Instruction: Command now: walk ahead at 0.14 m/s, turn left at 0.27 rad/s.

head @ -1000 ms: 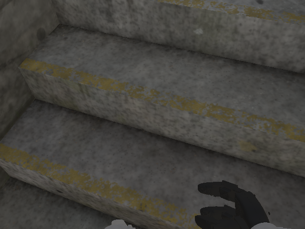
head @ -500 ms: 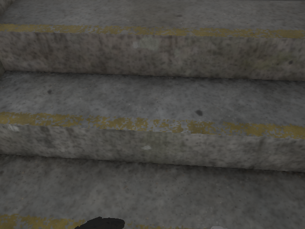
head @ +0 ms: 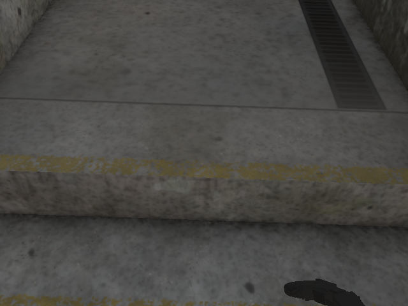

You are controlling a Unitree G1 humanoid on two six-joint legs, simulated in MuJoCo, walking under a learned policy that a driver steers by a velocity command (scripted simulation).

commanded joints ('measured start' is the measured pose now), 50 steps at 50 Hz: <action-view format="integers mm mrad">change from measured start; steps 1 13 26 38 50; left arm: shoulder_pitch -12 -347 -393 -347 -205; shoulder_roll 302 185 148 120 171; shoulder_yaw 68 65 54 57 40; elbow -63 -256 -460 -592 -506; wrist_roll -47 8 8 -7 16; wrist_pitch -49 42 83 -15 45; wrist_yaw -28 79 93 76 20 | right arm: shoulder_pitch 52 106 191 208 42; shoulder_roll -139 -134 -208 -272 -169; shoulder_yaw -42 -77 -104 -160 -121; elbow -9 71 -134 -145 -148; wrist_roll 10 -14 39 -8 -22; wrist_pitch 0 -118 -131 -76 -93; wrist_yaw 24 -78 -61 -104 -74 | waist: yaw -97 36 -35 -15 16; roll -90 44 177 -10 -17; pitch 25 -71 32 29 73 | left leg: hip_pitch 515 622 838 355 315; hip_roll -141 -23 8 -134 -12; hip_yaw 102 -379 -492 -302 -89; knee -384 -1060 -1083 36 -294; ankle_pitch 33 68 155 -193 21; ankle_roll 25 76 162 -195 -184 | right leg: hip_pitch -85 -809 -529 -30 -13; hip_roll -166 -1 27 -316 -297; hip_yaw -42 121 -57 203 -88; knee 76 1190 675 78 -9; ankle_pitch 1586 197 -147 707 322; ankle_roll -169 67 207 -266 -249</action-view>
